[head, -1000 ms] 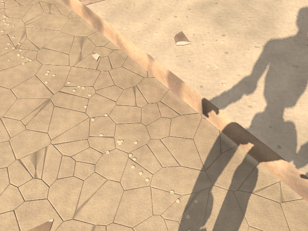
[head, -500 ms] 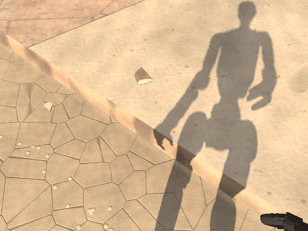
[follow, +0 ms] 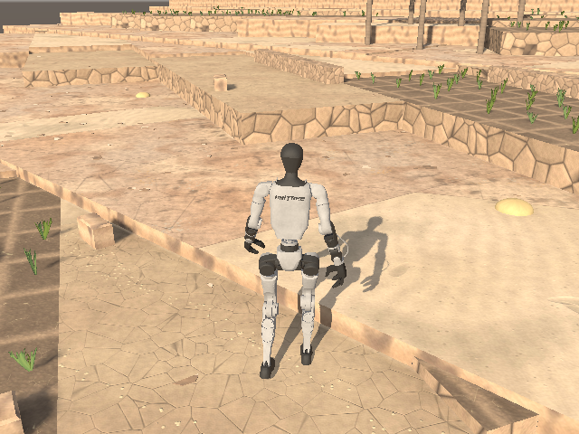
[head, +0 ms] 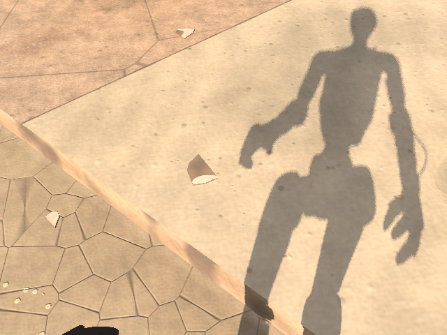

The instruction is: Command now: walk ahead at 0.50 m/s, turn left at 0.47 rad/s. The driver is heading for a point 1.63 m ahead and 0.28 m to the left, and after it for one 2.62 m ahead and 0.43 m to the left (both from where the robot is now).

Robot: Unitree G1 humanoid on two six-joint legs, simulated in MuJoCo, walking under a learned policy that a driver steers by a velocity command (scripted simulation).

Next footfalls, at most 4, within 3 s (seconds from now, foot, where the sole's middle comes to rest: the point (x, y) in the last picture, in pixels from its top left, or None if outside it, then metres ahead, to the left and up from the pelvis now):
0.46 left None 0.34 0.16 -0.77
1.04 right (179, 246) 0.71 0.13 -0.63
1.46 left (111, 243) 0.82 0.37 -0.77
1.76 right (174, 158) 1.06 0.14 -0.63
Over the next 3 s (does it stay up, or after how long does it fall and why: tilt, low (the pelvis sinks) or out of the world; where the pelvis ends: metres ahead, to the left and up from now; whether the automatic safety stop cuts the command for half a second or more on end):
stays up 1.65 0.14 0.15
